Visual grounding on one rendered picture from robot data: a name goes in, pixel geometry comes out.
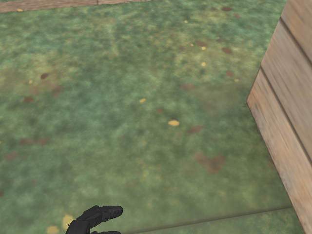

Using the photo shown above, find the left robot hand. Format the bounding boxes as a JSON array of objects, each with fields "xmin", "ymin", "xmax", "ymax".
[{"xmin": 65, "ymin": 205, "xmax": 123, "ymax": 234}]

